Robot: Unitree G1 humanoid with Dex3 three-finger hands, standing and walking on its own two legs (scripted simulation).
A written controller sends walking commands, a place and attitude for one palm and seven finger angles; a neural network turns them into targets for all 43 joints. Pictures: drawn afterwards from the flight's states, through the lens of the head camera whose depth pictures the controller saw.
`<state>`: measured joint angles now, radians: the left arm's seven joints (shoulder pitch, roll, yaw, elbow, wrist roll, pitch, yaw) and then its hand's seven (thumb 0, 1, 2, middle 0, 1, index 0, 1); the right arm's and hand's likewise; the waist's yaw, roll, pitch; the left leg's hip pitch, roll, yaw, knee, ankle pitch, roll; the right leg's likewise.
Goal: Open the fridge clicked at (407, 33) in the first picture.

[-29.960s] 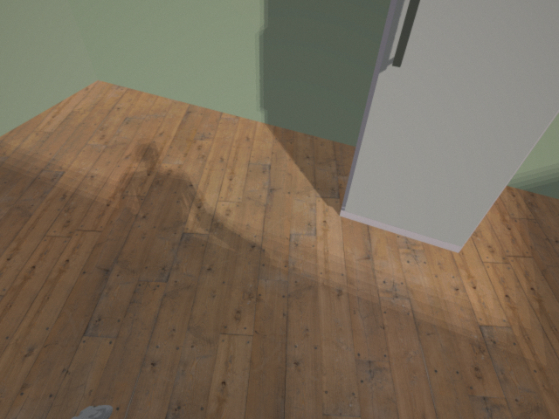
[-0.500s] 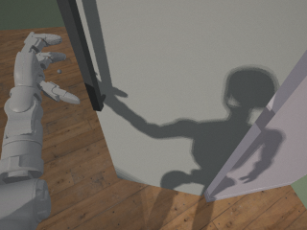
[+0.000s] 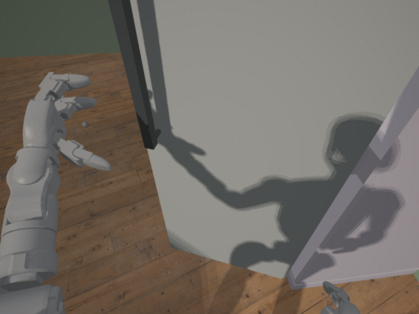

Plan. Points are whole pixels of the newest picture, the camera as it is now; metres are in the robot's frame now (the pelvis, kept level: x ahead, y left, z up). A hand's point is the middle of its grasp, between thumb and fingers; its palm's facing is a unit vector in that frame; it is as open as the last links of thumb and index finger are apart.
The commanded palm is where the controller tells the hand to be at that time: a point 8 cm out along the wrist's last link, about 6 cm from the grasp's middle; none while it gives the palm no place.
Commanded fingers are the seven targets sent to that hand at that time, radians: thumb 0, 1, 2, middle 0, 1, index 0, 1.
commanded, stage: slip the hand off the handle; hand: left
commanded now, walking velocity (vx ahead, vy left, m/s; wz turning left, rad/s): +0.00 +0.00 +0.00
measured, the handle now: (135, 47) +0.51 +0.18 +0.28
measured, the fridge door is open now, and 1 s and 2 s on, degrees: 67 67 67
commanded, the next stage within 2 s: draw the hand back to the body in 0.20 s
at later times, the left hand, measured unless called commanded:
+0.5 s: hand (75, 146) +0.32 +0.24 +0.19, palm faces +0.06 -1.00 -0.05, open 14.7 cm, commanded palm +0.28 +0.29 +0.20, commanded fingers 0.00 -0.55 0.20 -0.25 -1.15 -0.25 -1.15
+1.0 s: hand (42, 186) +0.25 +0.27 +0.18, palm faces +0.41 -0.89 -0.21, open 13.8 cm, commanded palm +0.21 +0.30 +0.19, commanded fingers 0.00 -0.01 0.46 -0.23 -0.83 -0.23 -0.83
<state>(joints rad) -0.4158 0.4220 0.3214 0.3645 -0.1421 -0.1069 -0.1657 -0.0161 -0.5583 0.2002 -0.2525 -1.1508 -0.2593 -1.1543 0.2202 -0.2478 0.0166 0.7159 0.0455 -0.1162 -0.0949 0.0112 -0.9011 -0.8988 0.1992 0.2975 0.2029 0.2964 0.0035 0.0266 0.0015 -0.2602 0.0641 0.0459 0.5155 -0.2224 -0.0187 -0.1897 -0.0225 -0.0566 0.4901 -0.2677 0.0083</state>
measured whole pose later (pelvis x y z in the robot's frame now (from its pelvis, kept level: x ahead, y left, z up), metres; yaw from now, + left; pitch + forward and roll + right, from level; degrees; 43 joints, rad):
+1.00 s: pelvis +0.00 +0.01 +0.01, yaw +0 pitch -6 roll -1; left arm 0.12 0.34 0.33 -0.23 -0.14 0.05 0.03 -0.01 -0.33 0.31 -0.24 -1.02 -0.25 -1.02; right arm 0.14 -0.22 0.06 0.68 0.00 -0.20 -0.09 0.01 -0.90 -0.90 0.20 0.30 0.20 0.30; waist 0.07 0.04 0.06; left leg -0.13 0.05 0.05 0.42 -0.19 -0.01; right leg -0.04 -0.03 -0.06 0.37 -0.22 0.02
